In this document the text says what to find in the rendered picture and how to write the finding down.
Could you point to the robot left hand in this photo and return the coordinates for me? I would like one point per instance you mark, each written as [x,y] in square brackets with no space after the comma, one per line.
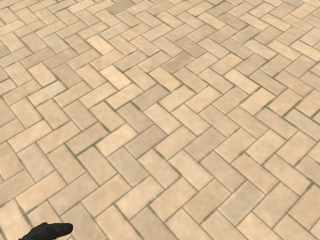
[46,231]

